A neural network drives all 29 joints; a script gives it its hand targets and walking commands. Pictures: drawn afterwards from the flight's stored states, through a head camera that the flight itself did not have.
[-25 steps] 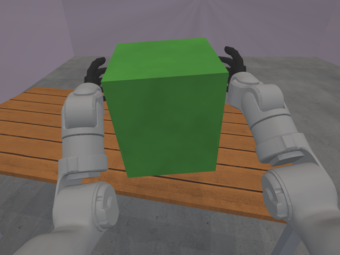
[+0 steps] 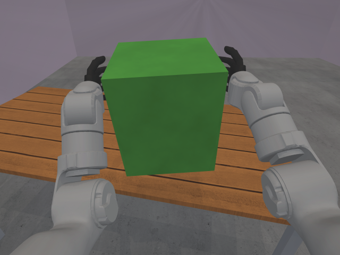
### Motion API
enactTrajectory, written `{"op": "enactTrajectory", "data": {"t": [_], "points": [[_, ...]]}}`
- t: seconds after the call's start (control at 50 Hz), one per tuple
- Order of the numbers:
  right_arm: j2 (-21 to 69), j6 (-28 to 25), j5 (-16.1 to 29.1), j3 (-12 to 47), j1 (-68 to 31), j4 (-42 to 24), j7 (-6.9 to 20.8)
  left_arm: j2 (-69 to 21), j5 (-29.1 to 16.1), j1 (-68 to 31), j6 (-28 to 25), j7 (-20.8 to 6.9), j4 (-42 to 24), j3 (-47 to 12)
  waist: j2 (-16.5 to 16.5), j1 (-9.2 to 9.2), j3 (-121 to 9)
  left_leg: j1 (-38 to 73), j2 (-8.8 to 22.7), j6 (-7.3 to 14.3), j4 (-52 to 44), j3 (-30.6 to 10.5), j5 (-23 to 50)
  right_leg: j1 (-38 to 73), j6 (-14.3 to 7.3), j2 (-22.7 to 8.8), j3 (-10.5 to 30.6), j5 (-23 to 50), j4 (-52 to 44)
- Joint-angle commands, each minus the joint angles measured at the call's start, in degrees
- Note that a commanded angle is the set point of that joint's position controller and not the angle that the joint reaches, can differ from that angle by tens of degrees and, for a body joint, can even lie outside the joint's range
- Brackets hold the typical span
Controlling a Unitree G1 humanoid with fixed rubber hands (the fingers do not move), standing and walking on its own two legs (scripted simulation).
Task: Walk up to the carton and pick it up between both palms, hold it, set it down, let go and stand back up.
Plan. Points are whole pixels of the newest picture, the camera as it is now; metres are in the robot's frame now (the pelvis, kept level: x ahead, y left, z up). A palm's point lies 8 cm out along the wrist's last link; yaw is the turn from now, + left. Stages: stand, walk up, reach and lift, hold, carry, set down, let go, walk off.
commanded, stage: hold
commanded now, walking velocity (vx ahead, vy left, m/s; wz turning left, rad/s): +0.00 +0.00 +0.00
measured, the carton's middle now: (166, 106) +0.39 +0.01 +0.25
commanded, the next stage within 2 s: none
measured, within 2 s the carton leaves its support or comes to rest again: neither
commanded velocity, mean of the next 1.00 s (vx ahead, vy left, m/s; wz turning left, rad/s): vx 0.00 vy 0.00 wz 0.00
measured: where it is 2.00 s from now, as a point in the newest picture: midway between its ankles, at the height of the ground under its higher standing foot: outside the picture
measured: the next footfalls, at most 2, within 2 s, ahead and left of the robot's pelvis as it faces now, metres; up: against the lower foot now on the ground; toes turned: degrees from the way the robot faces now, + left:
none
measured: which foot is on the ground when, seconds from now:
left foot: down 0.00-1.00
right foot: down 0.00-1.00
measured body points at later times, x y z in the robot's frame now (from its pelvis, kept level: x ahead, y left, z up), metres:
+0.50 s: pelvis +0.00 +0.00 +0.00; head -0.10 +0.03 +0.44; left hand +0.38 +0.16 +0.30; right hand +0.37 -0.15 +0.32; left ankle +0.02 +0.11 -0.75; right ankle +0.01 -0.09 -0.75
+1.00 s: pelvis +0.00 +0.00 +0.00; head -0.09 +0.03 +0.44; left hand +0.39 +0.17 +0.30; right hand +0.38 -0.14 +0.32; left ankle +0.02 +0.11 -0.75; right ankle +0.01 -0.09 -0.75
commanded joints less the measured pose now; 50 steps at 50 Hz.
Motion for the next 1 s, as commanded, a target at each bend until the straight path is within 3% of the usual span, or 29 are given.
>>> {"op": "enactTrajectory", "data": {"t": [0.0, 0.04, 0.12, 0.16, 0.2, 0.24, 0.28, 0.36, 0.46, 0.48, 0.54, 0.56, 0.58, 0.64, 0.68, 0.72, 0.78, 0.84, 0.9, 0.98], "points": [[35.7, -0.7, 10.1, 13.4, -40.5, -15.2, 8.2, -33.0, -10.6, -45.0, -4.7, -8.0, -7.7, -21.4, 4.1, -0.8, -16.3, -0.7, -0.7, -2.2, -3.6, -0.2, 6.7, 6.6, 4.7, -0.6, 2.4, 12.7, -0.4], [34.6, -0.5, 10.5, 12.8, -40.4, -13.8, 8.4, -33.1, -10.2, -45.6, -4.4, -7.9, -7.6, -21.4, 5.3, -1.3, -15.5, -0.8, -0.5, -2.6, -3.8, -0.4, 6.9, 6.4, 4.3, -0.5, 2.2, 12.0, -0.6], [35.1, -0.7, 10.1, 12.8, -42.4, -13.8, 8.7, -32.9, -10.2, -46.0, -4.5, -7.7, -5.9, -20.6, 4.4, -0.29, -14.7, -2.2, -0.5, -2.2, -4.0, -0.4, 4.6, 5.5, 4.3, -0.7, 2.4, 8.9, -0.7], [34.5, -0.6, 9.8, 12.1, -41.1, -12.5, 8.8, -33.4, -10.2, -45.8, -4.6, -7.8, -5.9, -21.0, 5.0, -0.9, -14.5, -1.6, -0.3, -2.3, -4.5, -0.5, 4.3, 5.5, 4.1, -0.7, 2.5, 8.6, -0.9], [35.2, -0.9, 10.5, 12.5, -40.4, -13.8, 8.8, -34.0, -11.4, -47.3, -5.0, -7.7, -9.7, -22.8, 6.0, -1.88, -18.2, 0.2, -0.1, -3.2, -3.0, -0.8, 9.1, 6.7, 3.9, -0.4, 2.2, 12.9, 0.1], [35.3, -0.8, 11.6, 14.1, -40.3, -16.2, 8.5, -33.7, -11.7, -47.3, -5.2, -7.4, -11.6, -22.8, 5.1, -1.65, -20.8, 2.3, -0.6, -3.3, -2.0, -0.7, 11.7, 7.7, 4.5, 0.1, 2.0, 16.4, 0.5], [35.0, -0.4, 11.5, 14.6, -40.3, -15.6, 8.3, -32.7, -10.5, -45.7, -4.8, -7.4, -10.0, -21.3, 3.7, -0.95, -18.6, 1.2, -0.6, -2.9, -2.4, -0.7, 10.6, 7.4, 4.7, -0.2, 2.1, 16.0, 0.3], [34.1, -0.4, 10.4, 14.0, -40.2, -14.1, 8.6, -32.5, -9.5, -43.6, -4.1, -7.5, -7.0, -20.9, 4.0, -0.52, -14.7, -0.5, -0.5, -2.4, -4.0, -0.3, 7.2, 7.2, 4.5, -0.4, 2.0, 12.7, -0.6], [35.1, -0.5, 9.9, 13.4, -41.4, -13.5, 9.0, -32.6, -9.7, -45.9, -4.3, -7.6, -7.6, -20.9, 4.0, -0.37, -14.6, -1.0, -0.4, -1.9, -4.4, -0.2, 4.4, 5.9, 4.3, -0.6, 2.5, 9.2, -0.9], [35.5, -0.7, 10.1, 13.0, -41.6, -13.0, 9.2, -32.4, -9.8, -46.3, -4.6, -7.6, -7.0, -20.3, 3.1, 0.42, -14.4, -1.4, -0.4, -1.6, -4.5, -0.2, 3.4, 5.3, 4.5, -0.7, 2.5, 8.1, -0.9], [36.0, -1.0, 10.7, 13.4, -42.4, -14.2, 9.3, -33.5, -10.4, -47.2, -4.9, -7.1, -8.0, -21.1, 4.6, 0.46, -16.5, -0.4, -0.3, -2.3, -3.7, -0.3, 7.0, 5.5, 4.3, -0.5, 2.1, 10.9, -0.3], [35.6, -1.0, 10.6, 13.3, -41.6, -13.9, 9.2, -33.6, -11.0, -47.9, -5.0, -6.9, -9.4, -22.1, 4.9, -0.47, -17.7, 0.6, -0.2, -2.6, -3.3, -0.4, 7.1, 5.6, 4.4, -0.2, 2.1, 11.2, -0.1], [35.4, -1.0, 10.8, 13.1, -41.7, -14.0, 9.1, -33.4, -11.1, -47.6, -4.9, -7.0, -8.9, -21.2, 4.0, -0.03, -17.4, 0.6, -0.3, -2.6, -3.2, -0.3, 7.0, 5.7, 4.2, -0.2, 1.9, 10.8, -0.2], [35.0, -0.9, 10.3, 12.5, -41.6, -14.6, 8.7, -33.1, -10.8, -46.2, -4.7, -7.3, -7.3, -21.9, 4.5, -1.18, -17.6, 0.2, -0.4, -2.3, -3.2, -0.6, 6.5, 6.0, 4.6, -0.8, 2.4, 12.4, -0.2], [34.6, -0.2, 9.6, 12.1, -40.9, -11.2, 8.7, -32.4, -10.2, -46.4, -4.7, -7.6, -5.8, -20.5, 4.1, -1.14, -14.4, -1.9, -0.2, -2.0, -4.4, -0.4, 3.5, 5.9, 4.2, -0.7, 2.7, 8.8, -0.7], [35.0, -0.4, 9.2, 11.6, -41.9, -11.8, 8.9, -32.2, -10.0, -45.4, -4.8, -7.9, -3.2, -19.1, 2.4, -0.14, -13.1, -3.8, -0.2, -1.7, -5.2, -0.4, 0.7, 5.3, 4.3, -1.1, 2.8, 5.7, -1.1], [35.1, -0.5, 9.0, 11.2, -42.7, -10.7, 9.0, -31.8, -9.5, -46.2, -5.1, -7.9, -1.7, -18.8, 3.6, -0.26, -14.3, -3.3, -0.4, -1.5, -4.9, -0.1, 0.8, 4.7, 4.4, -1.4, 3.0, 5.7, -1.4], [35.1, -1.0, 9.9, 11.3, -43.2, -11.4, 9.1, -33.1, -11.0, -48.9, -5.9, -7.5, -5.1, -20.9, 5.8, -0.76, -16.8, -1.8, -0.1, -2.3, -4.2, -0.8, 3.7, 5.0, 3.9, -0.7, 2.4, 7.8, -0.4], [35.6, -0.8, 10.4, 12.6, -41.5, -12.0, 8.6, -32.8, -10.7, -47.0, -5.7, -7.5, -5.7, -20.1, 3.5, -0.81, -18.2, 0.2, -0.7, -2.4, -2.9, -0.6, 8.1, 6.5, 4.6, -0.5, 2.6, 13.8, -0.2], [34.7, -0.7, 12.3, 14.0, -40.6, -15.8, 7.8, -33.4, -11.4, -45.6, -5.4, -7.7, -8.6, -22.2, 4.6, -1.94, -19.2, 2.3, -0.6, -3.3, -1.7, -1.1, 12.7, 6.8, 4.4, -0.1, 2.2, 17.5, 0.5]]}}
